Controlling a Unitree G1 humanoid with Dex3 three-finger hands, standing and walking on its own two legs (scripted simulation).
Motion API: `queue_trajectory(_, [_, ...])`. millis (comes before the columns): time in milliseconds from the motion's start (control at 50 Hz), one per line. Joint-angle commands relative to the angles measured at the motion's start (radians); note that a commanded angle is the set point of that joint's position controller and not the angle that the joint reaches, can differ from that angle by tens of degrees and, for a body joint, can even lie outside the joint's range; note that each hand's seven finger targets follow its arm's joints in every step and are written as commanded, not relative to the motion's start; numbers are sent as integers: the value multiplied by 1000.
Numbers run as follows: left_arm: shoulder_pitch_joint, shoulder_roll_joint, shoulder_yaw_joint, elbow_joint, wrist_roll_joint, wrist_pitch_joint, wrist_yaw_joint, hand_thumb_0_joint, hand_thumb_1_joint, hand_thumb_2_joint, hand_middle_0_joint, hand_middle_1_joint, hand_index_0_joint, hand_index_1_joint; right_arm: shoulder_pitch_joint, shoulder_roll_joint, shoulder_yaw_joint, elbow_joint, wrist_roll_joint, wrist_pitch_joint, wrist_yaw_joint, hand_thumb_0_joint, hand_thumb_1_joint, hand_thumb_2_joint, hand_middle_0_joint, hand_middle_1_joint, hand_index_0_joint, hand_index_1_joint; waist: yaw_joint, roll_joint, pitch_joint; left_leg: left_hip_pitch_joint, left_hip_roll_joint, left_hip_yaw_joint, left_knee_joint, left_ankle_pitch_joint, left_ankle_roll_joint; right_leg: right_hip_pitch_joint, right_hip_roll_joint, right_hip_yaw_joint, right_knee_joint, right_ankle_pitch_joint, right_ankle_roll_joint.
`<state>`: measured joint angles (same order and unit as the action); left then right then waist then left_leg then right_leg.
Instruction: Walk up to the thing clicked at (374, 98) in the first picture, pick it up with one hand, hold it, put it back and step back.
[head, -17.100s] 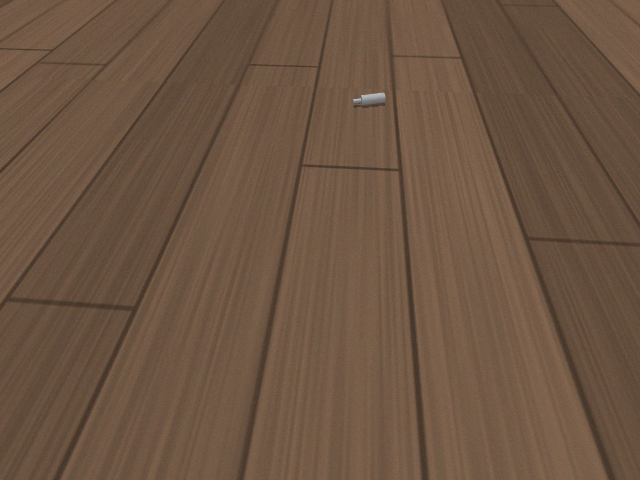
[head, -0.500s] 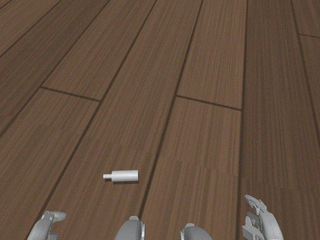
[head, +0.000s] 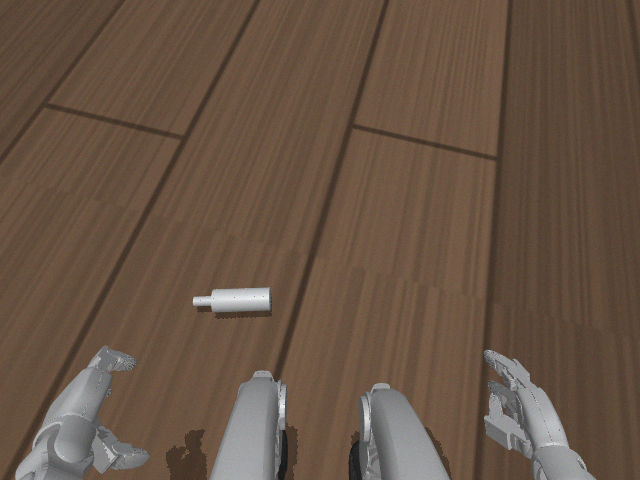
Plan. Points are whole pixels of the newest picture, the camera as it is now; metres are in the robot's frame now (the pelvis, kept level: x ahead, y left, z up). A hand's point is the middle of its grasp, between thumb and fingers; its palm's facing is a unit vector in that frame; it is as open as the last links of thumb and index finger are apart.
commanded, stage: rise first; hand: left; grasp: from above
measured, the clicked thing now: (232, 300) +0.48 +0.23 -0.57
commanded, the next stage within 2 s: none
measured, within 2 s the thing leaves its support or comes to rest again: neither
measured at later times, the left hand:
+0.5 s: hand (176, 338) +0.34 +0.28 -0.32, palm faces -0.48 -0.20 -0.86, open 14.0 cm
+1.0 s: hand (191, 313) +0.40 +0.28 -0.40, palm faces -0.44 -0.01 -0.90, open 14.1 cm
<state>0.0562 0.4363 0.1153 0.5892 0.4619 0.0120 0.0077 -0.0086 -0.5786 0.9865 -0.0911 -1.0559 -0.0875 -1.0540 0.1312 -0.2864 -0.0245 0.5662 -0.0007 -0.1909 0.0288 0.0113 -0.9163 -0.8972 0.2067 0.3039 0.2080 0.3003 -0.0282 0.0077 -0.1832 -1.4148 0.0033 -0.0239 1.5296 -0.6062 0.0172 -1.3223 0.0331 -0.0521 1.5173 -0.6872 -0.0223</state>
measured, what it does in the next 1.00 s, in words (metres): lowers itself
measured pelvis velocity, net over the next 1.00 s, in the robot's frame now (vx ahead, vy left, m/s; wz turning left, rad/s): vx -0.06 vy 0.00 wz -0.16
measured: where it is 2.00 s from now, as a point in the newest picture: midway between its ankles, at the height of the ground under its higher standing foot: outside the picture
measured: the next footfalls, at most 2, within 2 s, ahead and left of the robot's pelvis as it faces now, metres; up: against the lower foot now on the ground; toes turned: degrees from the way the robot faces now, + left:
none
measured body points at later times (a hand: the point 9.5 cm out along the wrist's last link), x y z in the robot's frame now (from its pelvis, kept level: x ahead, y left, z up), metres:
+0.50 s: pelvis -0.07 -0.01 -0.18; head +0.14 +0.02 +0.22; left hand +0.36 +0.29 -0.27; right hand +0.02 -0.28 -0.31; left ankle +0.04 +0.11 -0.56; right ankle +0.01 -0.11 -0.56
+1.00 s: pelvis -0.06 +0.00 -0.24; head +0.18 +0.05 +0.14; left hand +0.42 +0.28 -0.35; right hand -0.01 -0.28 -0.35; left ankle +0.04 +0.11 -0.56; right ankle +0.01 -0.11 -0.56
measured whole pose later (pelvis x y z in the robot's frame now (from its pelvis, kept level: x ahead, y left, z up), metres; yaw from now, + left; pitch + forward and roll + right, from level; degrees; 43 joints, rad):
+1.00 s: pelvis -0.06 +0.00 -0.24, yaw -9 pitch +34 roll -9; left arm -0.86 0.79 0.13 1.36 1.27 -0.29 0.38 0.00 -0.54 1.00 -0.09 -1.01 -0.09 -1.00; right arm 0.11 -0.25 0.05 0.76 -0.13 -0.03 0.11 0.01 -0.91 -0.90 0.20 0.30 0.21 0.30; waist -0.16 -0.03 -0.08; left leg -2.28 0.05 -0.11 2.30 -0.63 0.04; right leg -2.15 0.07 -0.16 2.25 -0.72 -0.02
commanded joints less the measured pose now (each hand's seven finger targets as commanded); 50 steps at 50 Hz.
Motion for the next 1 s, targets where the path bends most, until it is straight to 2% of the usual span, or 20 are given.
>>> queue_trajectory(0, [-184,243,82,-50,118,-103,71,0,-595,1002,-93,-1054,-85,-1063,30,-170,-79,-53,12,-37,-3,0,-932,-909,201,300,200,300,3,108,-425,285,1,-43,-51,292,5,-64,18,25,-28,299,-18])
queue_trajectory(40, [-245,300,111,-18,158,-116,95,0,-584,997,-103,-1054,-94,-1063,33,-175,-80,-36,11,-29,6,0,-930,-909,201,300,200,300,27,108,-483,234,-2,-30,11,315,10,-91,19,26,9,315,-17])
queue_trajectory(60, [-274,278,88,7,178,-118,101,0,-602,1011,-101,-1058,-90,-1069,37,-176,-83,-28,10,-25,10,0,-938,-911,201,300,200,300,18,101,-499,223,-1,-36,25,306,9,-114,21,21,26,302,-19])
queue_trajectory(80, [-338,308,91,8,201,-122,110,0,-598,1014,-107,-1044,-92,-1061,42,-178,-85,-16,9,-21,13,0,-928,-910,201,300,200,300,19,102,-528,207,0,-30,52,300,13,-127,22,22,37,298,-18])
queue_trajectory(140, [-458,299,56,109,262,-138,121,0,-592,1025,-91,-1045,-77,-1061,63,-177,-87,17,1,-9,24,0,-913,-906,201,300,200,300,2,87,-552,124,1,-30,121,255,16,-186,26,14,89,269,-18])
queue_trajectory(160, [-522,340,67,131,289,-148,129,0,-593,1014,-119,-1025,-102,-1044,76,-179,-89,28,1,-4,27,0,-932,-911,201,300,200,300,3,71,-567,94,1,-28,143,235,18,-199,28,10,100,252,-18])
queue_trajectory(180, [-559,334,52,160,310,-158,134,0,-567,1005,-130,-1005,-112,-1025,82,-176,-91,34,-2,0,30,0,-916,-907,201,300,200,300,0,64,-556,56,1,-21,166,204,20,-219,27,10,105,229,-17])
queue_trajectory(260, [-736,408,57,254,398,-204,170,0,-539,1001,-121,-997,-108,-1012,104,-182,-87,67,-12,16,34,0,-897,-903,200,300,200,300,-9,68,-597,-28,1,-14,242,130,19,-274,31,2,157,171,-18])
queue_trajectory(360, [-881,476,63,380,501,-249,220,0,-519,1017,-71,-1023,-67,-1028,123,-181,-75,89,-28,48,34,0,-859,-893,200,300,200,300,-28,85,-575,-150,-3,-16,303,35,18,-362,36,-14,216,77,-21])
queue_trajectory(480, [-1009,557,77,488,592,-273,279,0,-531,1020,-64,-1013,-60,-1018,135,-177,-53,112,-54,96,39,0,-867,-895,200,300,200,300,-48,120,-562,-228,-2,-17,378,6,20,-440,40,-29,281,35,-22])
queue_trajectory(520, [-1032,566,72,510,617,-279,289,0,-517,1001,-67,-1018,-70,-1016,136,-172,-48,119,-63,111,41,0,-876,-896,200,300,200,300,-51,139,-565,-246,-2,-11,404,17,22,-443,41,-28,298,47,-22])
queue_trajectory(540, [-1055,571,64,527,632,-281,293,0,-523,1007,-69,-1004,-68,-1005,144,-180,-48,125,-68,116,42,0,-876,-896,200,300,200,300,-70,129,-547,-259,1,-20,409,-3,23,-474,42,-38,309,31,-22])
queue_trajectory(560, [-1077,588,71,520,646,-284,299,0,-532,1014,-63,-1010,-62,-1011,145,-178,-47,128,-71,122,43,0,-876,-896,200,300,200,300,-64,154,-566,-252,0,-19,416,-1,21,-479,42,-40,325,39,-24])
queue_trajectory(700, [-1140,576,29,586,723,-297,333,0,-555,1017,-71,-995,-66,-999,155,-196,-37,161,-96,144,49,0,-900,-903,200,300,200,300,-100,224,-529,-229,15,-51,459,20,13,-598,43,-79,408,90,-29])
queue_trajectory(740, [-1174,619,46,567,745,-304,348,0,-555,1010,-74,-1003,-72,-1004,162,-199,-33,172,-103,149,50,0,-904,-904,199,300,200,300,-95,245,-549,-222,18,-56,475,41,11,-606,47,-86,431,112,-30])
queue_trajectory(800, [-1158,613,45,595,773,-305,370,0,-552,1002,-77,-1004,-78,-1003,164,-200,-25,171,-113,156,56,0,-910,-905,199,300,200,300,-101,252,-564,-222,22,-55,505,89,12,-597,53,-93,450,151,-27])
queue_trajectory(840, [-1184,624,52,597,783,-310,385,0,-555,1004,-65,-1015,-69,-1010,161,-209,-22,172,-120,158,58,0,-909,-905,199,300,200,300,-112,257,-561,-227,27,-67,514,89,12,-619,55,-103,468,155,-25])
queue_trajectory(880, [-1199,648,60,600,795,-307,398,0,-559,1004,-74,-1010,-75,-1008,161,-204,-16,172,-123,161,60,0,-913,-906,199,300,200,300,-104,259,-578,-227,29,-62,529,103,15,-609,58,-100,467,166,-25])
queue_trajectory(940, [-1194,614,44,647,792,-298,411,0,-564,1006,-68,-1022,-70,-1019,156,-208,-8,173,-131,160,62,0,-914,-906,199,300,200,300,-125,261,-543,-241,36,-77,536,85,13,-648,60,-113,490,157,-24])
queue_trajectory(980, [-1217,622,48,648,789,-291,419,0,-567,1006,-64,-1031,-69,-1025,164,-205,-3,174,-134,158,64,0,-915,-907,199,300,200,300,-129,272,-546,-241,39,-80,542,95,11,-641,60,-116,499,171,-23])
